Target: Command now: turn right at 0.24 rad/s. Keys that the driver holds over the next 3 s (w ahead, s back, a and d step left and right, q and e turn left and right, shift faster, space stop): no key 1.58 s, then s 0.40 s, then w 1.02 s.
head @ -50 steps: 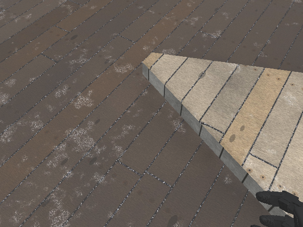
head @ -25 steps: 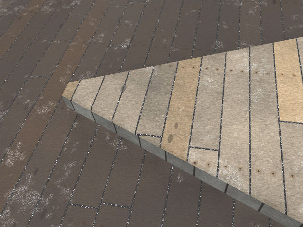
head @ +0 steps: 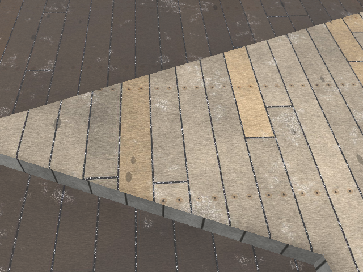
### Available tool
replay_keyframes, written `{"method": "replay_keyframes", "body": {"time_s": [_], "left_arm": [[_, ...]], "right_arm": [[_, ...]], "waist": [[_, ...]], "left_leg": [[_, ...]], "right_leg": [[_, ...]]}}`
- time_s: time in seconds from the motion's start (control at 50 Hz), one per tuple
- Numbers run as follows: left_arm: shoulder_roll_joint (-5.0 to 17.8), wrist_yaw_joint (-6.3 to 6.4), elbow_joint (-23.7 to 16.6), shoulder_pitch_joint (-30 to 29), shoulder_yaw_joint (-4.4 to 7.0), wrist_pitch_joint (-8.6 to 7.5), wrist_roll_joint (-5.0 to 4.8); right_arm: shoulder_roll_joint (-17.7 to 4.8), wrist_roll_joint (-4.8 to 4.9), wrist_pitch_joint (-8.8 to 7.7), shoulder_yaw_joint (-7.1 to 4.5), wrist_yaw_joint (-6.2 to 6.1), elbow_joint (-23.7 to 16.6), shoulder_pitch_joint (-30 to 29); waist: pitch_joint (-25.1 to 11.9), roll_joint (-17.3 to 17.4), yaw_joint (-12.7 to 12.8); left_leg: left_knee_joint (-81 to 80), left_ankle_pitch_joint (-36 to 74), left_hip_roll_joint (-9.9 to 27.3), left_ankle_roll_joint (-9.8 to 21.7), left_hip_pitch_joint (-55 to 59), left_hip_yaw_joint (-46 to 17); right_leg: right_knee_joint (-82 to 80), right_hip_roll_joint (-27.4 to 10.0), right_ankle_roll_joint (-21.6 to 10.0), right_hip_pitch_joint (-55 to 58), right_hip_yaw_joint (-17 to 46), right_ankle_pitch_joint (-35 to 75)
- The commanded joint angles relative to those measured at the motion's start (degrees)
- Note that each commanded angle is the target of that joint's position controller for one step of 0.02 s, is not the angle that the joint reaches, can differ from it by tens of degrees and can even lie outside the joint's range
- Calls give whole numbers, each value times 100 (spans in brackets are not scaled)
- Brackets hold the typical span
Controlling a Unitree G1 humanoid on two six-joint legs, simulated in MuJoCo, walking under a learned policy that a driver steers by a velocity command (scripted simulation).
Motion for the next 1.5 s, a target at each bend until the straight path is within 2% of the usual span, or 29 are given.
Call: {"method": "replay_keyframes", "body": {"time_s": [0.02, 0.06, 0.08, 0.12, 0.16, 0.18, 0.2, 0.22, 0.24, 0.26, 0.28, 0.3, 0.34, 0.56, 0.86, 1.18, 1.5], "left_arm": [[258, 4, -292, 107, 67, -42, -14], [62, -19, -336, -70, -45, -67, 10], [-1, -33, -358, -174, -90, -79, 13], [143, -36, -293, -129, -62, -92, -37], [163, -40, -95, 193, -50, -100, -11], [325, -19, -112, 176, -37, -102, 42], [625, 34, -163, 262, 2, -90, 87], [667, 7, -61, 51, 0, -77, 129], [285, -71, -165, -122, -77, -112, 121], [147, -106, -123, -87, -125, -144, 163], [232, -111, -72, -47, -115, -176, 180], [245, -124, -40, -45, -119, -222, 155], [168, -115, 38, 38, -162, -282, 139], [106, -108, 354, 67, -226, -352, 111], [93, -83, 1032, 252, -285, -362, 71], [54, -44, 1623, 422, -372, -365, 42], [-69, -22, 2009, 603, -429, -358, 25]], "right_arm": [[-685, 25, -52, -85, -41, -369, -394], [-735, 10, -6, -78, -45, -330, -373], [-830, 15, 25, -95, -36, -300, -301], [-992, 43, 73, -115, -10, -226, -123], [-912, 128, 70, -54, 19, -152, -109], [-815, 119, 4, -6, 38, -71, 107], [-669, -38, -92, 63, 86, -91, 158], [-414, -77, -155, 118, 107, -62, 337], [-620, -129, -151, 110, 93, -19, 18], [-722, -90, -136, 77, 90, 15, -154], [-664, -51, -103, 89, 60, 48, -209], [-668, -48, -52, 91, 34, 78, -169], [-647, -33, -10, 97, 0, 162, -102], [-695, -6, 22, 83, -98, 752, 45], [-677, 16, 69, 107, -176, 1339, 199], [-529, 20, 101, 160, -200, 1628, 383], [-367, 24, 100, 224, -212, 1731, 656]], "waist": [[-409, 1069, 131], [-537, 1233, 20], [-548, 1329, -72], [-566, 1361, -141], [-503, 1196, 72], [-554, 993, 30], [-805, 392, -62], [-865, -582, -370], [-748, -340, -114], [-579, -164, -18], [-464, -160, -4], [-303, -206, -6], [-199, -231, -34], [-186, 153, -43], [-134, 211, -46], [-47, 262, -24], [29, 277, 2]], "left_leg": [[-653, 2093, 1245, 1154, 674, -1021], [-561, 2214, 1159, 1117, 755, -823], [-542, 2279, 1174, 1133, 716, -821], [-437, 2399, 1247, 1160, 731, -939], [-270, 2313, 1136, 947, 520, -866], [-266, 1998, 1057, 650, 220, -836], [53, 1419, 802, 286, -138, -537], [-128, 230, 368, -40, 33, -58], [-92, 216, 339, -240, 276, -3], [-44, 277, 287, -261, 201, 23], [4, 359, 286, -240, 215, 41], [1, 453, 293, -249, 177, 15], [-28, 522, 320, -246, 228, -15], [-101, 655, 351, -326, 393, -36], [-155, 707, 313, -277, 416, -5], [-168, 687, 242, -230, 355, 44], [-148, 614, 190, -193, 253, 75]], "right_leg": [[-99, -294, 205, -214, -79, 187], [-1146, -547, 246, 302, -418, 191], [-1614, -609, 242, 576, -586, 145], [-2419, -568, 209, 993, -778, 452], [-3944, -515, 8, 1748, -868, 1667], [-4177, -727, -158, 2299, -544, 2300], [-3890, -1353, -366, 2890, 63, 3716], [-3556, -1510, -755, 2409, 151, 3428], [-3632, -1366, -840, 2089, 124, 2655], [-3683, -1214, -733, 1969, 24, 2221], [-3687, -1112, -635, 1842, -31, 2070], [-3712, -1107, -601, 1711, -17, 2085], [-3701, -1081, -558, 1574, -42, 2128], [-3704, -949, -562, 1549, -135, 2106], [-3701, -784, -497, 1552, -373, 2160], [-3698, -706, -441, 1491, -512, 2024], [-3678, -664, -404, 1438, -594, 1910]]}}
Next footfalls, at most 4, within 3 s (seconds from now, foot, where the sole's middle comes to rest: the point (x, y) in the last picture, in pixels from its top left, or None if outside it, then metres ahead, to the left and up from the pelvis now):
0.18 right None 0.03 -0.15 -0.78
2.12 right None -0.11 -0.11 -0.78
2.62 left None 0.16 0.11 -0.78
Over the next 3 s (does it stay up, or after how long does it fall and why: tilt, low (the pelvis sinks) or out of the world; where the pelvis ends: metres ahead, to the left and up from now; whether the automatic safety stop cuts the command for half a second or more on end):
stays up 0.23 0.05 0.00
